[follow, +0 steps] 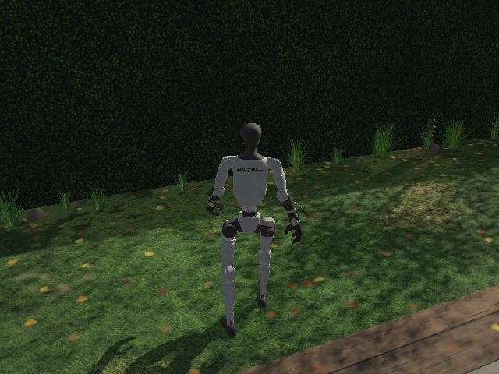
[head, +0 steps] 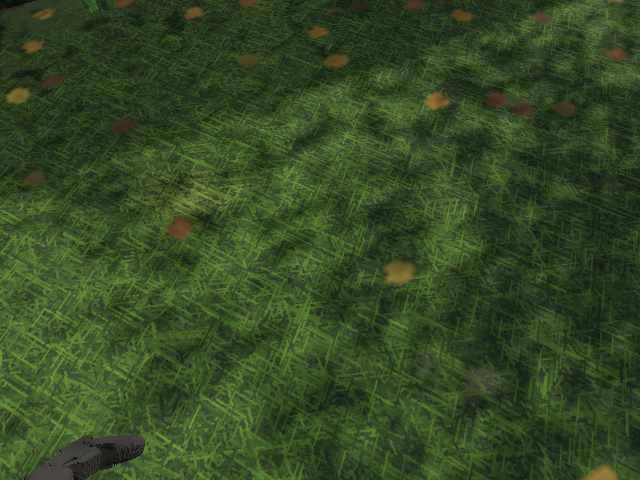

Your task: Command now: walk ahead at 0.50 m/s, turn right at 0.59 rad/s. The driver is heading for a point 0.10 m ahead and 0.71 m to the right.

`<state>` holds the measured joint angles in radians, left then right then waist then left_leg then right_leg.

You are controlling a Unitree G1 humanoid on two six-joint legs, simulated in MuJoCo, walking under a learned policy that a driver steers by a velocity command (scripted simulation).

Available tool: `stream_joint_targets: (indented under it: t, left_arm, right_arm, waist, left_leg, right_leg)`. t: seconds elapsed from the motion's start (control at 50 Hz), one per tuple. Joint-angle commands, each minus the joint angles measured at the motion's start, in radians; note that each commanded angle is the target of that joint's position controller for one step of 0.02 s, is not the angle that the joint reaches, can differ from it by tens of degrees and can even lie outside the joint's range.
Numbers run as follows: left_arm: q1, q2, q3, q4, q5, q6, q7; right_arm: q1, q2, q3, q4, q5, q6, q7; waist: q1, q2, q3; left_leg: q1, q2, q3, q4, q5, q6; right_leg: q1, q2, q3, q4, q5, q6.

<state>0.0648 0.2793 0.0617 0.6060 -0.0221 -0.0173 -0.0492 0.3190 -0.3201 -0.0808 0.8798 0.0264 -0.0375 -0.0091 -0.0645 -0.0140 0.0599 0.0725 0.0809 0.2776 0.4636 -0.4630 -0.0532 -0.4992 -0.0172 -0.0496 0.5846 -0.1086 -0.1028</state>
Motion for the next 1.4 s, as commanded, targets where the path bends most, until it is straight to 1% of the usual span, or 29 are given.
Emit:
stream_joint_targets:
  t: [0.02,0.04,0.06,0.1,0.12,0.2,0.3,0.4,0.46,0.48,0.5,0.52,0.54,0.58,0.6,0.68,0.8,0.88,0.94,0.98,1.0,1.02,1.04,1.06,1.1,1.12,1.18,1.28,1.4]
  left_arm:
    - [0.351,0.354,0.119,0.032,-0.016,0.003,0.031]
    - [0.372,0.275,0.093,-0.006,-0.007,-0.019,0.023]
    - [0.339,0.217,0.073,0.008,0.003,-0.037,0.017]
    - [0.218,0.165,0.056,-0.001,0.003,-0.047,0.020]
    - [0.176,0.142,0.046,-0.016,0.015,-0.048,0.025]
    - [0.181,0.166,0.050,-0.006,0.013,-0.053,0.048]
    - [0.255,0.186,0.056,0.034,0.005,-0.042,0.068]
    - [0.305,0.172,0.056,0.069,-0.004,-0.030,0.073]
    - [0.282,0.147,0.049,0.067,0.001,-0.019,0.073]
    - [0.280,0.092,0.028,0.055,0.010,-0.020,0.068]
    - [0.388,0.037,0.011,0.037,-0.009,-0.026,0.070]
    - [0.419,0.086,0.010,0.027,-0.018,-0.032,0.072]
    - [0.348,0.166,0.031,0.037,-0.022,-0.028,0.071]
    - [0.225,0.171,0.038,0.014,0.001,-0.021,0.069]
    - [0.219,0.153,0.040,0.012,0.002,-0.017,0.065]
    - [0.200,0.084,0.026,-0.005,-0.003,0.000,0.057]
    - [0.064,0.054,0.010,-0.039,-0.001,-0.017,0.027]
    - [-0.045,0.048,0.004,-0.082,-0.005,-0.018,0.001]
    - [-0.020,0.091,0.026,-0.097,0.002,-0.012,-0.007]
    - [0.205,0.166,0.071,-0.043,0.002,-0.005,0.001]
    - [0.386,0.236,0.104,0.005,-0.003,0.007,0.020]
    - [0.351,0.355,0.117,0.000,-0.016,0.000,0.029]
    - [0.382,0.277,0.092,-0.035,-0.008,-0.019,0.024]
    - [0.350,0.219,0.072,-0.019,0.003,-0.036,0.020]
    - [0.225,0.170,0.054,-0.026,0.003,-0.044,0.022]
    - [0.180,0.147,0.044,-0.041,0.015,-0.045,0.027]
    - [0.159,0.155,0.044,-0.033,0.015,-0.050,0.041]
    - [0.225,0.188,0.053,0.012,0.006,-0.041,0.065]
    - [0.295,0.177,0.054,0.059,-0.005,-0.028,0.071]
  right_arm:
    - [0.030,-0.010,0.022,-0.149,-0.052,-0.030,0.001]
    - [-0.063,-0.082,0.015,-0.158,-0.018,-0.068,0.014]
    - [-0.160,-0.135,0.001,-0.191,0.020,-0.089,0.022]
    - [-0.157,-0.122,0.002,-0.174,-0.016,-0.103,0.012]
    - [-0.136,-0.130,-0.003,-0.167,-0.026,-0.094,0.013]
    - [-0.159,-0.084,0.004,-0.179,-0.043,-0.057,0.014]
    - [-0.347,-0.040,0.025,-0.231,-0.033,-0.061,0.025]
    - [-0.386,-0.086,0.009,-0.256,-0.019,-0.078,0.041]
    - [-0.237,-0.120,-0.016,-0.221,-0.022,-0.091,0.034]
    - [-0.110,-0.159,-0.030,-0.206,-0.038,-0.097,0.028]
    - [0.021,-0.240,-0.052,-0.187,-0.055,-0.087,0.022]
    - [0.046,-0.204,-0.046,-0.171,-0.030,-0.077,0.033]
    - [-0.005,-0.125,-0.025,-0.185,-0.020,-0.071,0.029]
    - [-0.097,-0.079,-0.008,-0.188,-0.033,-0.058,0.022]
    - [-0.118,-0.057,-0.001,-0.182,-0.040,-0.060,0.018]
    - [-0.112,-0.075,-0.011,-0.150,-0.030,-0.077,0.016]
    - [-0.086,-0.123,-0.023,-0.119,-0.026,-0.063,0.010]
    - [-0.025,-0.159,-0.031,-0.089,-0.010,-0.042,0.007]
    - [-0.026,-0.199,-0.044,-0.085,0.006,-0.021,0.002]
    - [-0.044,-0.206,-0.044,-0.093,0.014,-0.006,-0.007]
    - [-0.032,-0.167,-0.027,-0.107,-0.007,-0.010,-0.012]
    - [0.055,-0.017,0.024,-0.173,-0.051,-0.032,0.003]
    - [-0.037,-0.086,0.018,-0.182,-0.021,-0.070,0.015]
    - [-0.138,-0.140,0.003,-0.215,0.017,-0.091,0.023]
    - [-0.145,-0.126,0.007,-0.204,-0.017,-0.104,0.015]
    - [-0.125,-0.134,0.001,-0.197,-0.028,-0.095,0.015]
    - [-0.112,-0.104,0.005,-0.193,-0.041,-0.064,0.017]
    - [-0.301,-0.042,0.031,-0.242,-0.039,-0.060,0.024]
    - [-0.355,-0.097,0.010,-0.270,-0.019,-0.078,0.040]
  waist:
    - [0.107,-0.277,-0.292]
    - [0.177,-0.153,-0.413]
    - [0.188,-0.094,-0.270]
    - [0.101,-0.004,-0.142]
    - [0.067,-0.025,-0.125]
    - [0.047,-0.019,-0.084]
    - [0.120,-0.052,-0.035]
    - [0.124,-0.079,-0.037]
    - [0.043,-0.110,-0.087]
    - [-0.015,-0.060,-0.204]
    - [-0.006,0.179,-0.364]
    - [0.004,0.327,-0.378]
    - [-0.011,0.203,-0.240]
    - [0.010,0.092,-0.077]
    - [0.034,0.108,-0.051]
    - [0.048,0.113,-0.029]
    - [0.006,0.076,-0.009]
    - [-0.025,0.069,0.028]
    - [0.025,0.102,-0.014]
    - [0.163,0.096,-0.144]
    - [0.242,0.022,-0.235]
    - [0.109,-0.264,-0.312]
    - [0.182,-0.159,-0.448]
    - [0.196,-0.104,-0.300]
    - [0.108,-0.004,-0.154]
    - [0.071,-0.024,-0.130]
    - [0.039,-0.024,-0.099]
    - [0.106,-0.043,-0.041]
    - [0.115,-0.083,-0.043]
  left_leg:
    - [-0.735,-0.071,-0.109,0.813,-0.086,0.026]
    - [-0.843,-0.094,-0.347,0.924,-0.145,0.038]
    - [-0.920,-0.048,-0.356,0.904,-0.040,0.060]
    - [-0.813,0.024,-0.359,0.729,0.101,0.063]
    - [-0.743,0.043,-0.368,0.682,0.141,0.056]
    - [-0.681,0.022,-0.334,0.513,0.247,-0.006]
    - [-0.598,-0.049,-0.325,0.156,0.541,-0.025]
    - [-0.556,-0.069,-0.371,0.039,0.491,0.013]
    - [-0.355,-0.080,-0.335,-0.018,0.398,0.069]
    - [-0.125,0.025,-0.421,0.004,0.380,0.124]
    - [0.248,0.253,-0.798,-0.041,0.188,0.268]
    - [0.297,0.346,-1.099,-0.152,-0.065,0.310]
    - [0.181,0.317,-0.997,-0.182,-0.167,0.273]
    - [-0.068,0.238,-0.730,-0.215,0.052,0.229]
    - [-0.139,0.205,-0.642,-0.237,0.144,0.218]
    - [-0.198,0.179,-0.443,-0.311,0.343,0.240]
    - [-0.139,0.153,-0.222,-0.324,0.522,0.217]
    - [-0.052,0.185,-0.158,-0.307,0.567,0.196]
    - [0.025,0.200,-0.105,-0.164,0.954,0.169]
    - [-0.045,0.167,-0.055,0.158,1.139,0.131]
    - [-0.277,0.130,-0.056,0.447,0.893,0.090]
    - [-0.738,-0.065,-0.114,0.805,-0.064,0.029]
    - [-0.847,-0.094,-0.351,0.926,-0.140,0.039]
    - [-0.926,-0.047,-0.363,0.909,-0.037,0.060]
    - [-0.824,0.022,-0.361,0.731,0.099,0.060]
    - [-0.753,0.041,-0.368,0.684,0.136,0.052]
    - [-0.682,0.032,-0.341,0.575,0.187,0.005]
    - [-0.601,-0.037,-0.320,0.202,0.508,-0.028]
    - [-0.530,-0.068,-0.369,0.046,0.466,0.017]
  right_leg:
    - [0.874,-0.246,0.643,-0.138,-0.209,-0.274]
    - [0.913,-0.317,0.882,-0.282,-0.340,-0.317]
    - [0.825,-0.292,0.740,-0.308,-0.252,-0.263]
    - [0.559,-0.207,0.526,-0.309,-0.044,-0.202]
    - [0.473,-0.179,0.472,-0.329,0.038,-0.193]
    - [0.309,-0.131,0.365,-0.372,0.180,-0.198]
    - [0.236,-0.065,0.310,-0.360,0.037,-0.126]
    - [0.343,-0.117,0.434,-0.242,-0.025,-0.100]
    - [0.352,-0.085,0.459,-0.099,0.066,-0.059]
    - [0.273,-0.028,0.401,0.116,0.032,-0.023]
    - [-0.049,0.112,0.255,0.462,-0.240,0.062]
    - [-0.242,0.086,0.239,0.649,-0.495,0.080]
    - [-0.301,0.028,0.251,0.728,-0.413,0.088]
    - [-0.260,-0.037,0.194,0.683,-0.283,0.091]
    - [-0.219,-0.067,0.195,0.640,-0.245,0.087]
    - [-0.202,-0.101,0.161,0.536,-0.161,0.099]
    - [-0.182,-0.091,0.094,0.219,0.113,0.103]
    - [-0.161,-0.071,0.037,0.078,0.108,0.075]
    - [-0.055,-0.002,-0.026,0.036,-0.035,0.021]
    - [0.267,0.079,-0.062,-0.033,-0.028,-0.043]
    - [0.584,0.024,0.069,-0.050,-0.019,-0.093]
    - [0.898,-0.247,0.636,-0.118,-0.184,-0.272]
    - [0.941,-0.316,0.886,-0.263,-0.329,-0.320]
    - [0.849,-0.288,0.742,-0.291,-0.252,-0.264]
    - [0.568,-0.207,0.536,-0.300,-0.054,-0.206]
    - [0.473,-0.178,0.480,-0.322,0.033,-0.198]
    - [0.323,-0.147,0.402,-0.360,0.170,-0.210]
    - [0.209,-0.058,0.300,-0.353,0.065,-0.140]
    - [0.327,-0.115,0.447,-0.220,-0.034,-0.098]
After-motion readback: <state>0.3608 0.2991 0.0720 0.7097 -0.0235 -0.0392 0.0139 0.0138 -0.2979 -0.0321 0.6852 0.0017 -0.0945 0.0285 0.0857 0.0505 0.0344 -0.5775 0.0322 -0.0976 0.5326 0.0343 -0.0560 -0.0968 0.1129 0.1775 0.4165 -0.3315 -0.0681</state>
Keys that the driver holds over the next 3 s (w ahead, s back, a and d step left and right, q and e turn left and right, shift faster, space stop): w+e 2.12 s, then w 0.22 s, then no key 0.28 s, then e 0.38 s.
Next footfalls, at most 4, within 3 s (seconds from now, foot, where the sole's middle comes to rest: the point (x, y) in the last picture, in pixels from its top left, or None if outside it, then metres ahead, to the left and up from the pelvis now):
0.48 left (292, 467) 0.47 0.07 -0.75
1.00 right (461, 392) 0.60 -0.29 -0.75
1.46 left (449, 259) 0.95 -0.33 -0.75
1.98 right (612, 283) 0.85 -0.71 -0.75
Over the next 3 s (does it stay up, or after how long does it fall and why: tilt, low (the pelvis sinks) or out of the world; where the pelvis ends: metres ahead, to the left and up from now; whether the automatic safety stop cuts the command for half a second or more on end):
stays up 0.97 -0.90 0.02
